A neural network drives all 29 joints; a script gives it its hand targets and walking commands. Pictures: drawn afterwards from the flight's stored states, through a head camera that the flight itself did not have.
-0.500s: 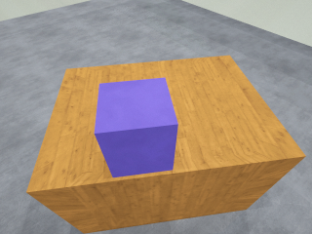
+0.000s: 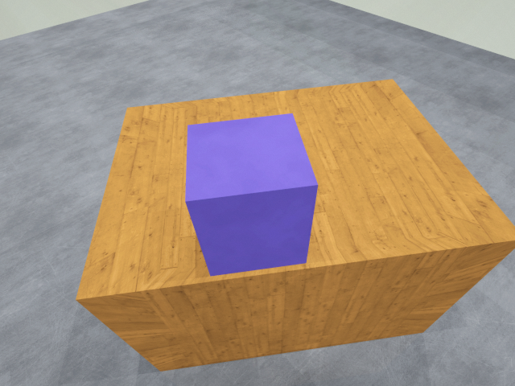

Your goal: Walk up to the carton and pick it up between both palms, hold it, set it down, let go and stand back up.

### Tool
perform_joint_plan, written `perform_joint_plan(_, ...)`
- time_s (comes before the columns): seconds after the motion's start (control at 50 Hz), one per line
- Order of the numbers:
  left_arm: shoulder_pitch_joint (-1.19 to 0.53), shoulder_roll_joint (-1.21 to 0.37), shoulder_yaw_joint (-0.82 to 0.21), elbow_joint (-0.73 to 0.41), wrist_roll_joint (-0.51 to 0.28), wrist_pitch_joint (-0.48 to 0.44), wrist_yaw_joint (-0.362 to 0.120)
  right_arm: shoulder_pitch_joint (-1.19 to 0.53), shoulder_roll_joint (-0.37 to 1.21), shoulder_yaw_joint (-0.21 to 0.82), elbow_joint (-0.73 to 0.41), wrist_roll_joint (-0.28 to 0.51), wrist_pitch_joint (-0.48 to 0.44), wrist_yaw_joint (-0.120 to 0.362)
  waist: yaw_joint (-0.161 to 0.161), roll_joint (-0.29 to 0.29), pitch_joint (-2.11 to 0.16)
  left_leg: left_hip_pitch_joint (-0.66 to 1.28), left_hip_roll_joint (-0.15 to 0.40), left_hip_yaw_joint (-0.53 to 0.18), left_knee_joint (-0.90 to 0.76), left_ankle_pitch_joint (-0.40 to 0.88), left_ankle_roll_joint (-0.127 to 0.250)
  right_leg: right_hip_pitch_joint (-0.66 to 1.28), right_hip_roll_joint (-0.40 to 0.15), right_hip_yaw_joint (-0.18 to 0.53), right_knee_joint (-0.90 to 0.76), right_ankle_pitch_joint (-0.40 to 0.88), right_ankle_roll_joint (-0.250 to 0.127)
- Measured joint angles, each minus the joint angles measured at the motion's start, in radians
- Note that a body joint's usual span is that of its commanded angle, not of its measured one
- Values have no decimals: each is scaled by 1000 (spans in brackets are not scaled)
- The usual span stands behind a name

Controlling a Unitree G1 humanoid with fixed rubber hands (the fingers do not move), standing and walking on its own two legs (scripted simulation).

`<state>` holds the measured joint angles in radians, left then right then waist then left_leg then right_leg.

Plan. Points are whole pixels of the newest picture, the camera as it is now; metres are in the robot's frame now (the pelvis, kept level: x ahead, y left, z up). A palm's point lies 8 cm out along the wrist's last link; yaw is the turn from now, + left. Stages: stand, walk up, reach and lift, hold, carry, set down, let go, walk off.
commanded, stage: walk up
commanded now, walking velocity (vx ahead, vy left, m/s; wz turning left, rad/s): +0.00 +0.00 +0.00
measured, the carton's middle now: (250, 197) +0.48 +0.02 -0.01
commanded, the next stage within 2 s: none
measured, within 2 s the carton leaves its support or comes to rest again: neither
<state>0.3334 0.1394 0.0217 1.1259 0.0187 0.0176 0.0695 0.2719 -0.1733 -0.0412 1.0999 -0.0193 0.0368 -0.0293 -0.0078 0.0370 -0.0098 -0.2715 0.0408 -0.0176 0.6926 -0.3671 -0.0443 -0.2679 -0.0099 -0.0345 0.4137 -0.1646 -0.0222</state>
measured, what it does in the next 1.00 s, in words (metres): steps on the spot: left foot, then right foot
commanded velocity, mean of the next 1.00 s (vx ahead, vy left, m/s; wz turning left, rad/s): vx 0.00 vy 0.00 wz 0.00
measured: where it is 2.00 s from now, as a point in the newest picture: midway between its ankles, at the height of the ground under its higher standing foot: outside the picture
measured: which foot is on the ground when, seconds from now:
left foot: up 0.00-0.02, down 0.04-1.00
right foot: down 0.00-0.10, up 0.12-0.36, down 0.38-1.00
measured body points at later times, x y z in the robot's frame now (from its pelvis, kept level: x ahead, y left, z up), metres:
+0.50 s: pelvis -0.01 +0.03 +0.00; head -0.01 +0.03 +0.45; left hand -0.03 +0.25 -0.16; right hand -0.05 -0.16 -0.17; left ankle -0.03 +0.13 -0.74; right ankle -0.04 -0.10 -0.74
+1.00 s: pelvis -0.03 +0.01 +0.00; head -0.03 +0.01 +0.45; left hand -0.08 +0.21 -0.16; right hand -0.08 -0.19 -0.16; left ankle -0.03 +0.13 -0.74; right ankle -0.04 -0.10 -0.74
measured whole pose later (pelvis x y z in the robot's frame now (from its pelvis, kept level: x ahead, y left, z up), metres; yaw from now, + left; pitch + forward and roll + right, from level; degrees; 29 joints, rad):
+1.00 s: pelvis -0.03 +0.01 +0.00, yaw -1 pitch -1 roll +0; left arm 0.38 0.08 -0.01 1.16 0.01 -0.02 0.03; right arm 0.35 -0.11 0.00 1.17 -0.01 -0.01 -0.03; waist 0.00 0.01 0.02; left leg -0.16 0.02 0.05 0.40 -0.23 0.01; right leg -0.16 0.00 -0.04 0.39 -0.21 -0.01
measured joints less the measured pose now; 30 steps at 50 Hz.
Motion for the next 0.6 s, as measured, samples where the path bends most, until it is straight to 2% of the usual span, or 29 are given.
perform_joint_plan(0.04, -24, 3, 1, -12, 7, -5, -12, -4, 21, 11, 3, 13, -11, -14, 2, -4, 16, 74, -4, 21, -189, 39, 5, -16, 8, -18, 38, -13, 10)
perform_joint_plan(0.08, -30, 26, 8, -17, 5, -10, -24, -12, 70, 26, 23, 15, -21, -20, 31, -89, 32, 120, -40, 65, -252, 83, 37, -25, -22, 22, 80, -37, 8)
perform_joint_plan(0.1, -18, 29, 8, -17, -1, -10, -26, 3, 86, 34, 22, 15, -26, -19, 36, -110, 17, 128, -43, 76, -267, 92, 48, -27, -21, 32, 86, -82, 4)
perform_joint_plan(0.12, -4, 25, 7, -15, -5, -4, -27, 23, 89, 36, 22, 11, -30, -18, 28, -109, -4, 125, -37, 69, -271, 95, 57, -27, -15, 26, 100, -137, 3)
perform_joint_plan(0.16, 4, 13, 2, -12, -10, 11, -35, 57, 90, 41, 31, 1, -35, -14, 15, -92, -23, 134, -27, 43, -293, 103, 70, -15, -9, 18, 155, -160, -1)
perform_joint_plan(0.22, 5, 2, 2, -16, -8, 7, -47, 66, 100, 52, 41, -3, -41, -20, 47, -91, -12, 149, -30, 63, -345, 133, 77, -28, -19, 35, 224, -168, 6)
perform_joint_plan(0.24, 7, -1, 0, -14, -4, 5, -46, 62, 99, 53, 41, 0, -46, -20, 46, -92, 0, 147, -34, 72, -347, 136, 80, -30, -24, 35, 236, -178, 10)
perform_joint_plan(0.3, 6, -2, -4, -2, -9, 3, -40, 64, 102, 61, 29, 3, -67, -14, 18, -98, 30, 126, -53, 71, -331, 134, 88, -2, -34, 35, 193, -196, 21)
perform_joint_plan(0.38, 7, 1, -8, 8, -18, -13, -28, 67, 108, 66, 31, 5, -67, -14, 18, -103, 49, 109, -76, 100, -285, 108, 90, 73, -41, 28, 36, -83, 29)
perform_joint_plan(0.44, 0, -16, -12, 21, -15, -18, -25, 67, 91, 58, 33, 13, -67, -11, -5, -47, 47, 121, -61, 87, -270, 98, 84, 107, -28, 11, 11, -89, 46)
perform_joint_plan(0.52, -11, -20, -15, 20, -10, -21, -27, 70, 82, 53, 38, 10, -57, -9, -4, -19, 21, 143, -58, 84, -288, 108, 79, 124, -24, 8, 5, -91, 44)
perform_joint_plan(0.6, -21, -30, -20, 12, -11, -25, -27, 60, 74, 51, 39, 7, -53, -4, -4, -16, 13, 145, -52, 78, -290, 116, 73, 130, -18, 2, -3, -82, 36)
